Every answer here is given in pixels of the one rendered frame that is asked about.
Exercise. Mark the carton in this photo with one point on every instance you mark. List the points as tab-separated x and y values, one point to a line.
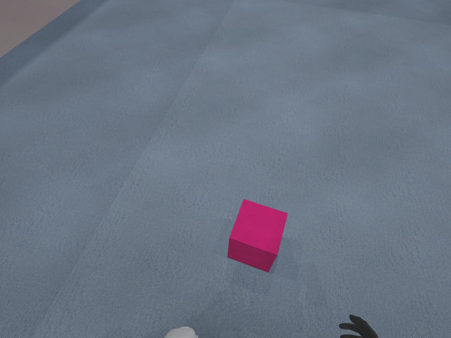
256	235

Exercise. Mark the right robot hand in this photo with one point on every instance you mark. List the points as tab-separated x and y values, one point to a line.
360	326

